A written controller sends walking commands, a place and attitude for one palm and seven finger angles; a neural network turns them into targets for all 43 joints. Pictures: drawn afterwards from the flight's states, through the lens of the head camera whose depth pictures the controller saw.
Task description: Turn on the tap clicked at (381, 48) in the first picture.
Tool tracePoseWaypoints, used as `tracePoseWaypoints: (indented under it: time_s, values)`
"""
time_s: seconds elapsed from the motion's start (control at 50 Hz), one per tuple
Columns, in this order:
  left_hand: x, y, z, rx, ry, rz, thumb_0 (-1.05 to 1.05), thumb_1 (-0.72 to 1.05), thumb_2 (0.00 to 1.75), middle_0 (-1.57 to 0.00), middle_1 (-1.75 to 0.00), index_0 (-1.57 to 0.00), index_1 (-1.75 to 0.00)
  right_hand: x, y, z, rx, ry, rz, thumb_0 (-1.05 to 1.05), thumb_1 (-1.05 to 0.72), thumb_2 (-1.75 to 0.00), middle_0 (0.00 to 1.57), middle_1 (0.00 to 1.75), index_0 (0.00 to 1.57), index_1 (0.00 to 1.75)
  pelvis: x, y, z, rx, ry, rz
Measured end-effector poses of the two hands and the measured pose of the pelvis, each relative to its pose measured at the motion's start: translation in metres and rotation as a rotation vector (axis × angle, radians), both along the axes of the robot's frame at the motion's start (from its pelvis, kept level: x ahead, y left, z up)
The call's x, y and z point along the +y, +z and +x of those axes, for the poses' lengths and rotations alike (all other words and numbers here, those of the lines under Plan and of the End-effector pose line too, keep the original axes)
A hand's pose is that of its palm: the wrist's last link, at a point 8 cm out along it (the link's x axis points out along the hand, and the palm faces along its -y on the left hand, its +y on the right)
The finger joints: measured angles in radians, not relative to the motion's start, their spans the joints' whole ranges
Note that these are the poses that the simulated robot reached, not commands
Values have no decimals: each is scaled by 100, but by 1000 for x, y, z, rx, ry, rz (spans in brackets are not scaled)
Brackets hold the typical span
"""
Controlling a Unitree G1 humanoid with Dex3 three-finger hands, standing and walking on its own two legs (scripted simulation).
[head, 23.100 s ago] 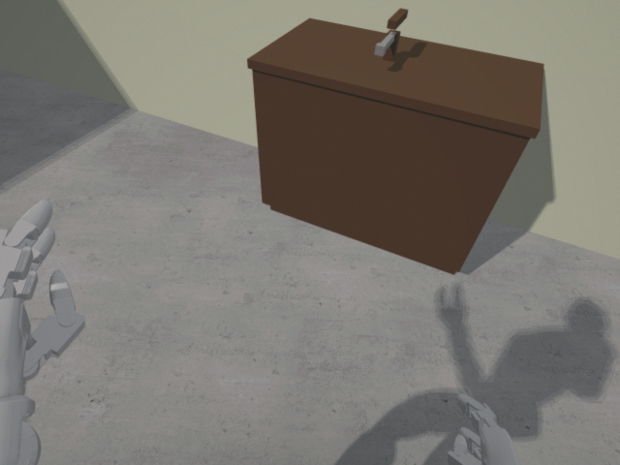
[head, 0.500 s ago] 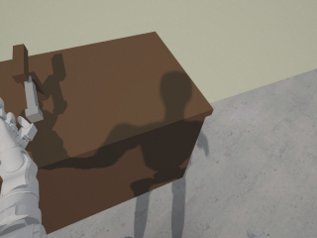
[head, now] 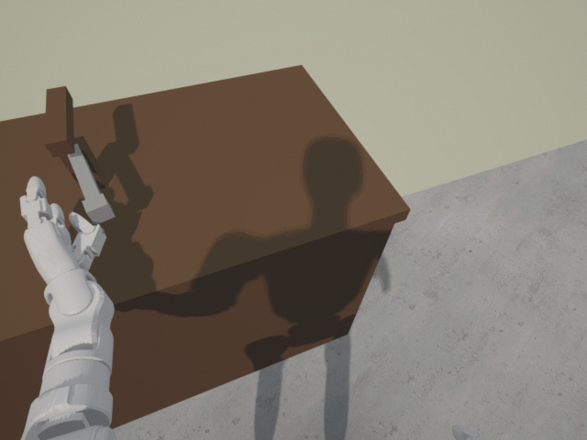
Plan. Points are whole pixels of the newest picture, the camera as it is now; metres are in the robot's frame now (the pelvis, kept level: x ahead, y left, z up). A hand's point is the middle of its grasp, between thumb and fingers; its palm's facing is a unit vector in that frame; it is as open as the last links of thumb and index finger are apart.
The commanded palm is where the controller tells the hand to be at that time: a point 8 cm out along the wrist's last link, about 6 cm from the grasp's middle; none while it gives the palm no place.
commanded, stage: push the lever round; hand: left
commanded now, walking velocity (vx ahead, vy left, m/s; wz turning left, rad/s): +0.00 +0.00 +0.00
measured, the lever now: (98, 209) +0.40 +0.29 +0.08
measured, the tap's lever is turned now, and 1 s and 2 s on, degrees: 12 38 68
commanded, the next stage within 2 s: none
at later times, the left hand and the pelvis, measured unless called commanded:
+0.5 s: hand (129, 223) +0.39 +0.24 +0.07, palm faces +0.72 -0.69 -0.07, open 7.7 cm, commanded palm +0.34 +0.26 +0.07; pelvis -0.01 -0.01 +0.00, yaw +1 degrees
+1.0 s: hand (155, 206) +0.42 +0.22 +0.07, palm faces +0.79 -0.61 -0.08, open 7.7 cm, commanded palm +0.37 +0.23 +0.07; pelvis -0.01 -0.02 +0.00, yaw +1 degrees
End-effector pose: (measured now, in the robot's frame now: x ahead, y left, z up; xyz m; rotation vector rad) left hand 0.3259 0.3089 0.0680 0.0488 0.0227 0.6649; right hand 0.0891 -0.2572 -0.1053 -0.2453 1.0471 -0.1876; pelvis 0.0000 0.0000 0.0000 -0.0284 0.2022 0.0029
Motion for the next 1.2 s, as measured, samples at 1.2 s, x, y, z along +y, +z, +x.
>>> tracePoseWaypoints:
  time_s: [1.2]
  values:
    - [-87,4,51,55,284,-23,0,92,91,-15,-16,-15,-15,-17,-16,-27,96,2,46,1,-91,-90,20,30,20,30,-23,-4,-1,38,12,15]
